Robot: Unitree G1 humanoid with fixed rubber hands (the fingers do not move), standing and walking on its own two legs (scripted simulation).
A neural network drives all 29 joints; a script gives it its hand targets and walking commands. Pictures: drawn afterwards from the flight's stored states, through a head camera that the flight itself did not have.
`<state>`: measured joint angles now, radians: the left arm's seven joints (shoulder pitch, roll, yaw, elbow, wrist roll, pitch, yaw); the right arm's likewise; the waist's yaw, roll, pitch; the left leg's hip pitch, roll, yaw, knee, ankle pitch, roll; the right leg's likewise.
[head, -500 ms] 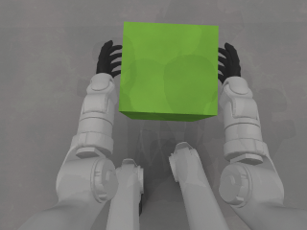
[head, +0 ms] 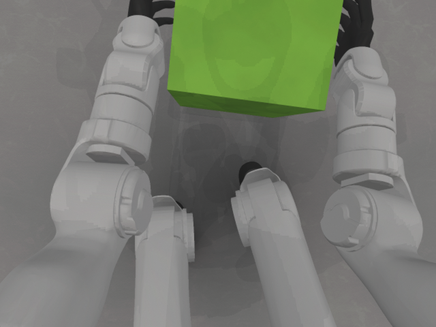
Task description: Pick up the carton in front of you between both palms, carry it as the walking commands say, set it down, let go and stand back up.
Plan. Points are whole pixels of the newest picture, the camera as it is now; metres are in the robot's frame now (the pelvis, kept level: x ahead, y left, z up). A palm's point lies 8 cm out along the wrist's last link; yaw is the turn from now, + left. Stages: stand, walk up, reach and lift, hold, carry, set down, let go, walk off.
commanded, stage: set down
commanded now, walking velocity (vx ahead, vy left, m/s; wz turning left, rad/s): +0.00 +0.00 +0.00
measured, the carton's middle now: (242, 49) +0.51 -0.14 -0.23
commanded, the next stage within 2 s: none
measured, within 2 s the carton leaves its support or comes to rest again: rests again in 1.30 s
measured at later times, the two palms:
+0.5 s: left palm (148, 30) +0.57 +0.01 -0.20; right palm (330, 60) +0.46 -0.28 -0.20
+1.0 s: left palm (145, 37) +0.57 +0.01 -0.22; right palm (323, 63) +0.45 -0.27 -0.22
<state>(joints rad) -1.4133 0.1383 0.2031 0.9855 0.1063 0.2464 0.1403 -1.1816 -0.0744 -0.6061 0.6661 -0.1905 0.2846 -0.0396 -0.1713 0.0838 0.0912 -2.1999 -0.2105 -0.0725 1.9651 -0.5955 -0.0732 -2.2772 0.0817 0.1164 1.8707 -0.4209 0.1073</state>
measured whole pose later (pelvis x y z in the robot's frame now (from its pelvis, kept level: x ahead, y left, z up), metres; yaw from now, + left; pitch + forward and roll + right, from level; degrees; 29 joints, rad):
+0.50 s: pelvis +0.00 +0.00 -0.03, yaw +0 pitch +44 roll -2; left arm -1.52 0.20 0.06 1.14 0.05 0.21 0.15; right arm -1.22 -0.11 -0.61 0.78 -0.15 0.23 -0.02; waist -0.20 0.08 0.22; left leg -2.24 -0.23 -0.07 2.10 -0.63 -0.06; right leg -2.30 0.02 0.07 2.00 -0.48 0.10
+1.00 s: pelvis +0.00 +0.01 -0.05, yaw -1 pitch +41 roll -4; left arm -1.57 0.25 0.06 1.22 0.05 0.17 0.10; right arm -1.29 -0.16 -0.59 0.92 -0.15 0.18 0.03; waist -0.21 0.08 0.30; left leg -2.24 -0.19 -0.05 2.17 -0.63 -0.02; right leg -2.28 -0.01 0.05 2.05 -0.48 0.09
